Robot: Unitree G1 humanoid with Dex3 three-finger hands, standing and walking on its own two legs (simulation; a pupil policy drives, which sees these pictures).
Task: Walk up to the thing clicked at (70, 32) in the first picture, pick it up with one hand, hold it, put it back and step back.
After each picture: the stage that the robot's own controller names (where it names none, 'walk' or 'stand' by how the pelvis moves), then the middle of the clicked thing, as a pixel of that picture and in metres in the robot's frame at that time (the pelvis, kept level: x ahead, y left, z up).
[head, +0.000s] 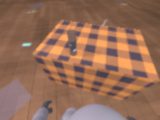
stand; (72, 44) +0.59 +0.19 +0.03
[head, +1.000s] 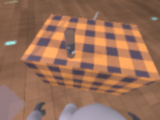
stand; (70, 46) +0.50 +0.19 +0.04
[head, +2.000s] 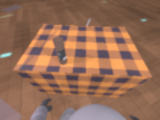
stand; (61, 52) +0.46 +0.26 +0.04
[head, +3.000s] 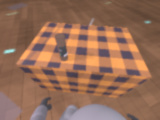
stand; (62, 49) +0.49 +0.26 +0.04
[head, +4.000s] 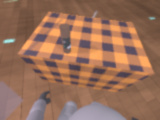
stand; (66, 40) +0.55 +0.22 +0.05
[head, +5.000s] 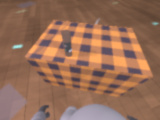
stand; (67, 44) +0.56 +0.23 +0.03
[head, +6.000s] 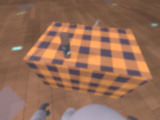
stand; (66, 47) +0.54 +0.24 +0.03
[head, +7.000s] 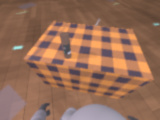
stand; (66, 46) +0.54 +0.24 +0.03
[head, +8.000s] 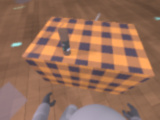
rise first; (65, 43) +0.55 +0.24 +0.04
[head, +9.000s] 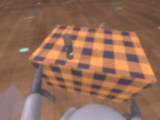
rise first; (68, 47) +0.55 +0.25 +0.04
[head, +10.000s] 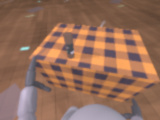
go down; (69, 46) +0.55 +0.24 +0.05
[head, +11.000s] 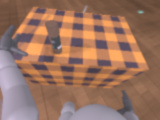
go down; (55, 40) +0.52 +0.24 +0.08
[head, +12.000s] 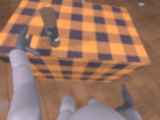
close in; (52, 31) +0.53 +0.24 +0.11
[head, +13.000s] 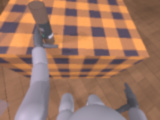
close; (44, 27) +0.54 +0.25 +0.12
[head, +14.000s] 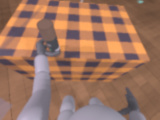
lift; (51, 42) +0.46 +0.22 +0.11
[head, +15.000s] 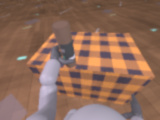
lift; (66, 48) +0.31 +0.14 +0.27
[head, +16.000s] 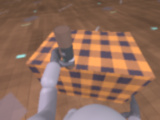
hold; (66, 51) +0.31 +0.15 +0.24
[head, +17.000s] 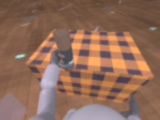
hold; (66, 53) +0.31 +0.15 +0.23
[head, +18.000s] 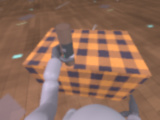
crouch; (67, 48) +0.35 +0.15 +0.23
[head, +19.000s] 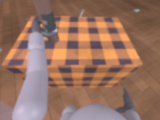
lower; (48, 21) +0.50 +0.21 +0.26
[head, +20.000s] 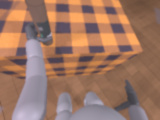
lower; (43, 26) +0.53 +0.21 +0.13
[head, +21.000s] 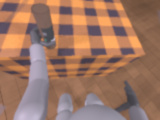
lower; (47, 31) +0.51 +0.21 +0.12
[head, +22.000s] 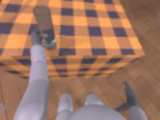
lower; (47, 32) +0.51 +0.21 +0.12
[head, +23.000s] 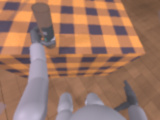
lower; (47, 30) +0.52 +0.21 +0.12
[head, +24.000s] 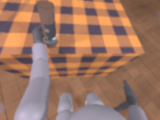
open; (49, 29) +0.53 +0.20 +0.13
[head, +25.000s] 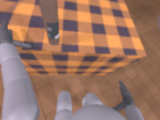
sink last; (51, 26) +0.52 +0.20 +0.12
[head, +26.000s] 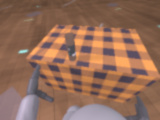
sink last; (71, 48) +0.51 +0.21 +0.09
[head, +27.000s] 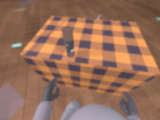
stand; (69, 43) +0.51 +0.21 +0.09
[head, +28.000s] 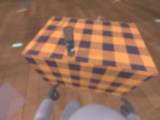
stand; (69, 43) +0.52 +0.20 +0.09
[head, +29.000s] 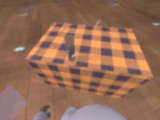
walk; (70, 49) +0.52 +0.20 +0.03
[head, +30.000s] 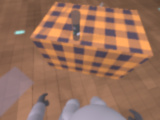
walk; (76, 27) +0.69 +0.17 +0.05
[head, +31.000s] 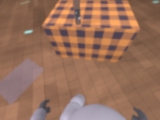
walk; (77, 12) +1.00 +0.25 +0.05
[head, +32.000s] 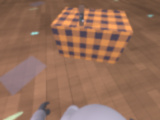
stand; (81, 16) +1.17 +0.20 +0.05
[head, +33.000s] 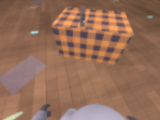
stand; (82, 17) +1.16 +0.18 +0.03
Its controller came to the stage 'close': yes
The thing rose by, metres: 0.21
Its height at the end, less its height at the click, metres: +0.00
